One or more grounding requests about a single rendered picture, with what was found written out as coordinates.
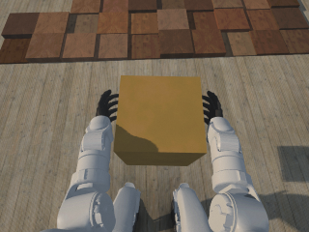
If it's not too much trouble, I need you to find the left robot forearm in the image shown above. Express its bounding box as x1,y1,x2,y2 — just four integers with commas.
57,115,114,228

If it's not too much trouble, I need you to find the robot left hand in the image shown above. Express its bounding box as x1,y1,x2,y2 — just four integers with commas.
96,89,119,122

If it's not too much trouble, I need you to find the right robot upper arm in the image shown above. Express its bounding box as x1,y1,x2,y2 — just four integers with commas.
208,191,269,232

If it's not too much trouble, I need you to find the right robot thigh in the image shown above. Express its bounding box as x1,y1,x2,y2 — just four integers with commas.
173,188,212,232

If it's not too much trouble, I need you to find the robot right hand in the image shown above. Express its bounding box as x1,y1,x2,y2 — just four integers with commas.
202,91,223,125

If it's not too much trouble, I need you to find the left robot upper arm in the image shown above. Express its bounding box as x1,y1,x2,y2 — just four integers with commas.
40,191,116,232

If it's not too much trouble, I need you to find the carton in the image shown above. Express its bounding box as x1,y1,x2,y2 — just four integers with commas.
113,75,208,166

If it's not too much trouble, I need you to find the right robot shin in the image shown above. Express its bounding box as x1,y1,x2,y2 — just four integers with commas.
175,183,196,232

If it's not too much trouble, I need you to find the right robot forearm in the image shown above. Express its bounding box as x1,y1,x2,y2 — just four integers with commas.
206,117,269,231

